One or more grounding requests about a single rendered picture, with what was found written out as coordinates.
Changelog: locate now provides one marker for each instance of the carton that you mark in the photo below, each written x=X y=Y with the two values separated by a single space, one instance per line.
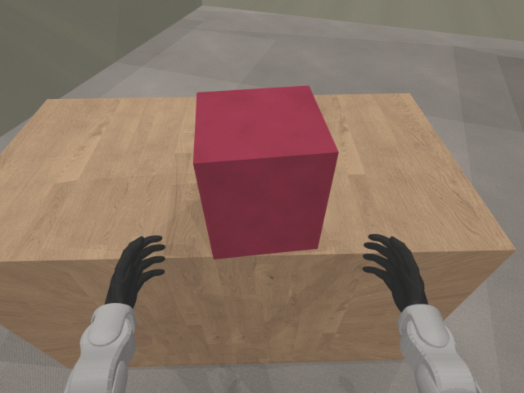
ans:
x=264 y=161

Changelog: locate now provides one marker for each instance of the left robot forearm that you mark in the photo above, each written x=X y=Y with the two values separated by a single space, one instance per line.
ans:
x=107 y=346

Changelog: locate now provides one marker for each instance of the left robot hand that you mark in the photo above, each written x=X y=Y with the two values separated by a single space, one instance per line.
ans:
x=128 y=278

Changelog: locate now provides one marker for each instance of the right robot forearm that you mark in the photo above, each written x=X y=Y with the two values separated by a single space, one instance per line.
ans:
x=430 y=348

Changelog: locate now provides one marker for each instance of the pedestal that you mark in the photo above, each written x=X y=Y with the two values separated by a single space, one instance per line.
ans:
x=85 y=177

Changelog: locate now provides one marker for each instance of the right robot hand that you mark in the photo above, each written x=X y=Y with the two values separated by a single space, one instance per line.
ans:
x=402 y=273

